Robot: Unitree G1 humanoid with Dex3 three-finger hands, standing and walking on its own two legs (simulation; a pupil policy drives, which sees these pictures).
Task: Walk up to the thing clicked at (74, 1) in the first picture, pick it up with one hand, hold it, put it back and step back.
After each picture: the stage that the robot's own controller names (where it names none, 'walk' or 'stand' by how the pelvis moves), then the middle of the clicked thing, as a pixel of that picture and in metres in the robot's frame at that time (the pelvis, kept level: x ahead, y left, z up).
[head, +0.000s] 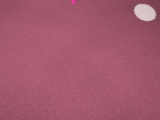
stand; out of the picture +2.37 +0.08 -0.66
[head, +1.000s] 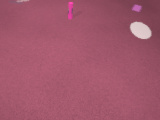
walk; (70, 10) +2.22 +0.08 -0.64
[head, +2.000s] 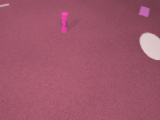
walk; (64, 23) +1.56 +0.09 -0.65
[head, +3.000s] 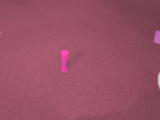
walk; (64, 61) +0.99 +0.09 -0.65
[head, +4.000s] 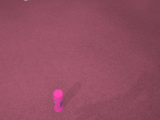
walk; (58, 101) +0.59 +0.13 -0.65
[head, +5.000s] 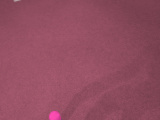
stand; out of the picture +0.38 +0.17 -0.63
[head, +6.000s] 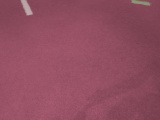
stand; out of the picture +0.34 +0.15 -0.65
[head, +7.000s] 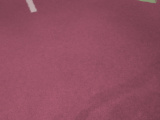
stand; out of the picture +0.34 +0.14 -0.66
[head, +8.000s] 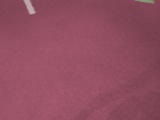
stand; out of the picture +0.34 +0.15 -0.66
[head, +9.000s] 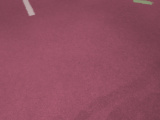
stand; out of the picture +0.35 +0.15 -0.66
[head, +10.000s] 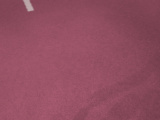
go down; out of the picture +0.33 +0.15 -0.66
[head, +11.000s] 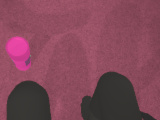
go down; (21, 56) +0.44 +0.17 -0.25
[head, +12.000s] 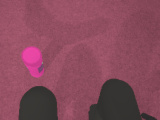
approach; (34, 64) +0.44 +0.15 -0.27
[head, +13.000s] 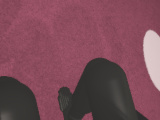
close in; out of the picture +0.44 +0.19 -0.17
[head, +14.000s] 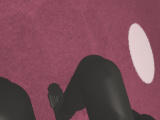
close; out of the picture +0.44 +0.21 -0.17
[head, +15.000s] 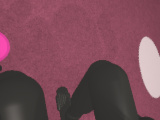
lift; out of the picture +0.38 +0.20 -0.16
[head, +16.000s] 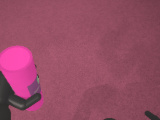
lift; (26, 84) +0.32 +0.17 +0.05
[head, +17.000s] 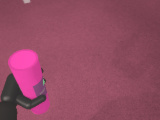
hold; (33, 86) +0.31 +0.16 +0.05
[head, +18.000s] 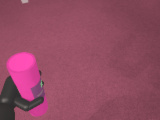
hold; (31, 89) +0.31 +0.17 +0.04
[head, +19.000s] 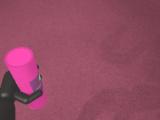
crouch; (30, 82) +0.34 +0.17 +0.01
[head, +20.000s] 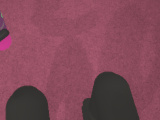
lower; out of the picture +0.50 +0.20 -0.03
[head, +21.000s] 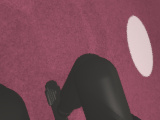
lower; out of the picture +0.47 +0.24 -0.16
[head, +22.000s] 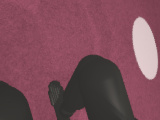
lower; out of the picture +0.46 +0.22 -0.18
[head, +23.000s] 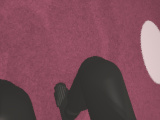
lower; out of the picture +0.45 +0.22 -0.16
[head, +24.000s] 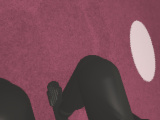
lower; out of the picture +0.45 +0.21 -0.17
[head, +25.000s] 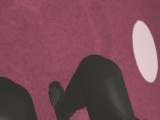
draw back; out of the picture +0.43 +0.18 -0.18
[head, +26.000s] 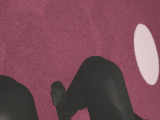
rise; out of the picture +0.43 +0.20 -0.18
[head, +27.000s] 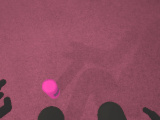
walk; (52, 89) +0.39 +0.13 -0.43
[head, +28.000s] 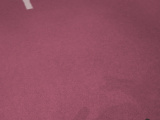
stand; out of the picture +0.34 +0.12 -0.60
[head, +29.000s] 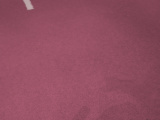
stand; out of the picture +0.35 +0.12 -0.60
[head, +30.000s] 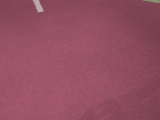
stand; out of the picture +0.36 +0.12 -0.64
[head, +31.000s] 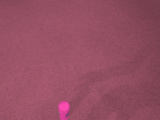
walk; (64, 111) +0.40 +0.07 -0.63
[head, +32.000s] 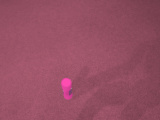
walk; (67, 89) +0.55 +0.11 -0.62
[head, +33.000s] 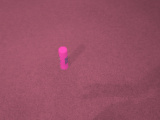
walk; (63, 58) +0.84 +0.13 -0.62
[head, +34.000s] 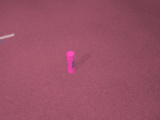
stand; (71, 62) +1.01 +0.12 -0.63
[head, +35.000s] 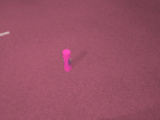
stand; (67, 60) +1.01 +0.13 -0.66
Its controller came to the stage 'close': yes
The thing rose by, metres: 0.70
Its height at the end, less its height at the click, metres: +0.00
